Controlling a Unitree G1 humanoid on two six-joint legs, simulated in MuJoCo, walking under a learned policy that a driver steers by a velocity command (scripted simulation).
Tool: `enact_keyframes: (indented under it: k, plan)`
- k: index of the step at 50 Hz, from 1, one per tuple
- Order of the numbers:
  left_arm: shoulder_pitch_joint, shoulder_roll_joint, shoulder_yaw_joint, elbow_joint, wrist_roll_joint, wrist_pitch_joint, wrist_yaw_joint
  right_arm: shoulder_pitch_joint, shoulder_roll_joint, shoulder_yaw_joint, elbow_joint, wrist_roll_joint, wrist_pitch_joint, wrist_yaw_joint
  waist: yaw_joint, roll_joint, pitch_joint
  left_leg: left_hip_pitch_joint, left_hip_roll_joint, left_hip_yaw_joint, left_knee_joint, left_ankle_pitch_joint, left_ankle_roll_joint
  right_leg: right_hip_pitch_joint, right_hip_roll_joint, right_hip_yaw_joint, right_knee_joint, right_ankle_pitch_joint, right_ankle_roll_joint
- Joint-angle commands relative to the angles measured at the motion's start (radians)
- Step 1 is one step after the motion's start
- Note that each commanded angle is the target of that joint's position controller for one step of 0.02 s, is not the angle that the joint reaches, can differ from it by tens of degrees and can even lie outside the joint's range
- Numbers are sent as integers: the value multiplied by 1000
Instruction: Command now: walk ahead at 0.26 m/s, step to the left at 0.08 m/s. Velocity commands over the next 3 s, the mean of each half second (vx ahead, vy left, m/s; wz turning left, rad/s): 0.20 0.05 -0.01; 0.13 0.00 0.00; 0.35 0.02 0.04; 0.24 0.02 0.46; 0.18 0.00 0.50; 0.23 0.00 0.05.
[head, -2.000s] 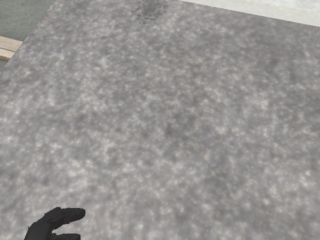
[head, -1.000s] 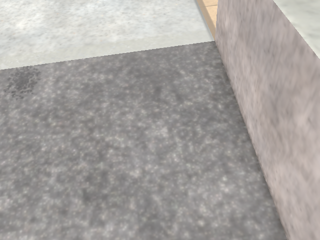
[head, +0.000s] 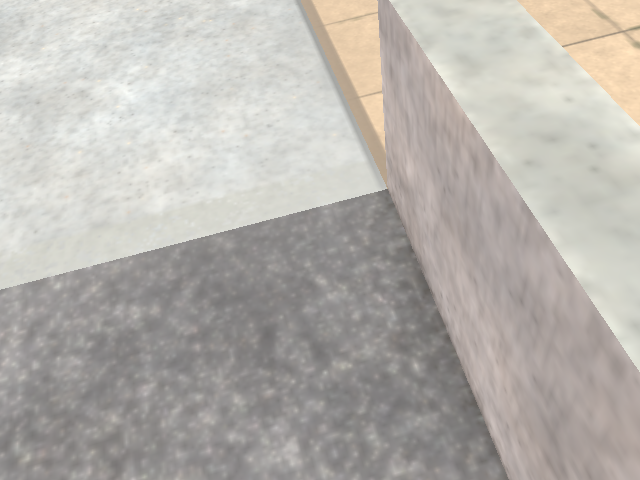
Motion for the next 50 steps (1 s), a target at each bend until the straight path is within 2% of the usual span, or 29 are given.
enact_keyframes:
  k: [1,6,9,10,11,12,13,14,15,16,17,18,21,23,24,26,27,28,29,30,31,32,34,36,39,41,44,48,50]
  plan:
    - [3,174,49,-25,-4,4,18,15,-6,3,-63,-5,2,-2,-24,-247,8,-75,64,23,-77,30,-30,101,-250,163,-172,189,-175]
    - [9,192,62,8,-9,16,18,-108,25,21,-103,9,-22,13,29,-276,50,41,83,152,-294,-12,-23,92,-233,91,-194,157,-163]
    - [1,227,77,30,-31,23,7,-87,12,15,-112,13,-24,18,16,-305,75,160,59,193,-424,-134,33,76,-270,97,-182,122,-162]
    - [64,185,61,81,-60,49,6,30,-21,-6,-99,27,-62,27,-81,-411,-56,413,18,205,-507,-194,75,30,-103,-47,-7,-140,-127]
    - [-2,164,57,32,-20,28,-8,27,-45,-14,-55,15,-39,32,-36,-242,44,437,-53,323,-553,-90,83,-84,-226,75,-65,113,-157]
    - [-33,195,57,31,-15,20,-15,101,-58,-36,-43,23,-34,24,-101,-231,24,534,-42,248,-654,-51,116,-80,-198,57,53,268,-131]
    - [-19,137,37,25,14,6,-21,192,-128,-56,-33,13,-28,14,-125,-51,-90,737,74,104,-687,225,149,-154,-111,-14,305,259,-57]
    - [30,34,4,-1,70,-4,-39,197,-177,-53,-45,12,-6,-4,-56,305,-222,981,262,-112,-637,663,253,-427,6,-9,625,-396,29]
    - [55,96,24,20,12,-2,-35,297,-198,-65,-22,-9,-19,8,-117,346,-335,896,409,-419,-856,426,413,-486,47,74,872,-437,56]
    - [-74,164,41,-1,-16,9,-29,227,-148,-49,-34,6,-44,11,-120,180,-215,787,379,-365,-884,240,401,-523,-8,102,997,-425,40]
    - [-152,146,38,-12,-18,25,-20,126,-86,-28,-34,16,-58,7,-91,98,-111,651,319,-230,-877,178,341,-519,-38,105,964,-338,25]
    - [-159,125,35,3,-8,46,-6,48,-42,-11,-44,16,-66,5,-54,52,-62,543,259,-108,-887,211,286,-448,-58,103,895,-266,25]
    - [-51,72,29,50,10,72,8,2,9,1,-5,-20,-81,-9,23,34,-75,420,176,77,-879,397,263,-234,-36,85,713,-90,36]
    - [-83,38,11,50,11,77,4,-18,9,1,3,-20,-80,-18,22,20,-65,394,153,120,-871,401,268,-155,-21,76,513,-71,36]
    - [-117,23,0,39,12,80,2,-31,-13,-3,5,-20,-77,-20,12,40,-67,394,164,107,-871,350,277,-126,-13,70,425,-79,37]
    - [-157,51,-1,35,13,89,-4,-28,-37,-10,20,-9,-67,-17,-7,29,-74,404,182,67,-865,186,280,-62,6,54,299,-82,33]
    - [-144,60,0,44,14,91,-8,-42,-30,-6,27,3,-62,-14,8,17,-71,380,173,61,-850,50,260,13,18,37,189,3,18]
    - [-148,84,4,51,25,94,-10,-12,-2,2,49,11,-61,-10,7,-15,-54,356,145,61,-840,-68,216,75,21,43,99,106,4]
    - [-163,130,11,45,33,95,-9,28,19,8,73,5,-62,-9,-14,-76,-25,324,101,80,-800,-157,159,112,-38,127,55,236,-18]
    - [-186,197,23,41,16,94,0,75,15,4,66,-8,-69,-2,-83,-224,-42,323,28,125,-755,-240,123,128,-86,177,62,221,-53]
    - [-238,150,12,48,-1,97,0,91,38,10,68,-12,-65,-7,-101,-273,-49,344,0,153,-765,-229,99,71,-93,201,45,-38,-105]
    - [-268,107,7,51,-2,93,-5,15,3,5,65,-6,-56,-18,-65,-238,27,403,-3,163,-751,-195,96,-66,-86,234,-12,-189,-114]
    - [-307,72,-8,65,14,65,-10,-19,-26,-6,71,2,-39,-30,-67,-182,20,506,26,133,-766,-46,108,-100,-46,189,-11,-13,-70]
    - [-278,99,0,103,8,47,-15,-1,-24,-8,90,0,-33,-28,-60,-133,-47,538,35,121,-789,84,114,13,-7,132,36,200,-35]
    - [-271,96,0,134,0,54,-8,-23,-11,-9,109,9,-34,-19,-49,-91,-86,563,38,124,-796,152,112,83,-3,125,54,302,-43]
    - [-248,97,7,156,-4,69,-2,-16,-7,-13,130,13,-26,-17,-45,-80,-98,557,11,155,-782,-55,121,87,17,108,55,61,-64]
    - [-244,130,23,159,-9,71,1,-19,-4,-18,133,19,-27,-21,-44,-115,35,413,4,152,-734,-391,152,-25,-40,208,-2,-365,-114]
    - [-190,151,36,182,-22,39,-5,-5,14,-14,140,25,-69,-12,-50,-199,72,317,-5,160,-628,-290,167,-3,-184,419,-71,-407,-198]
    - [-266,135,32,157,-26,29,-11,53,-4,-20,167,27,-79,-5,-94,-154,47,453,8,143,-699,-233,181,-73,-138,335,-5,-255,-171]
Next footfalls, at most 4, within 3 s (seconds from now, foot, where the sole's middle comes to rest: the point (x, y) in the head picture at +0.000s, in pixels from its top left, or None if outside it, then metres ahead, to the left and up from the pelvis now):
0.24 left None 0.19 0.21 -0.76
0.56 right None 0.23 -0.01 -0.76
1.38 right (396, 458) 0.53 -0.01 -0.73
1.92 left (231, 434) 0.57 0.33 -0.71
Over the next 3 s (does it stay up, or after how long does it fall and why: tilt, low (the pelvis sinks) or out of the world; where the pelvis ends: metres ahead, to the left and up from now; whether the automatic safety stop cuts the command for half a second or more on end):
stays up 0.66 0.34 0.07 its command is cut before an obstacle after 1.3 s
